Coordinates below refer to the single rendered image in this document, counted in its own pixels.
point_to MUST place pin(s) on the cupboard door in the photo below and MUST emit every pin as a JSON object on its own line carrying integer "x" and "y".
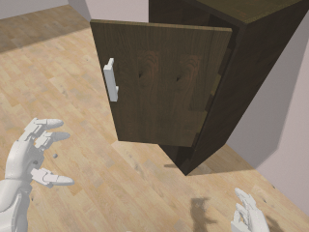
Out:
{"x": 165, "y": 74}

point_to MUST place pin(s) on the robot left hand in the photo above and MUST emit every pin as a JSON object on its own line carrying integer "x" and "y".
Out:
{"x": 19, "y": 164}

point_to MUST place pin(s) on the robot left forearm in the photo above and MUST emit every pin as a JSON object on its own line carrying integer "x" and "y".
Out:
{"x": 14, "y": 204}

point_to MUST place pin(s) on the robot right hand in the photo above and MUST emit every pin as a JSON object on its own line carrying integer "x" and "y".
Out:
{"x": 253, "y": 218}

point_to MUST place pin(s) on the handle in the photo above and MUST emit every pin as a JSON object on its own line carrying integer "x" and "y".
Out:
{"x": 110, "y": 80}

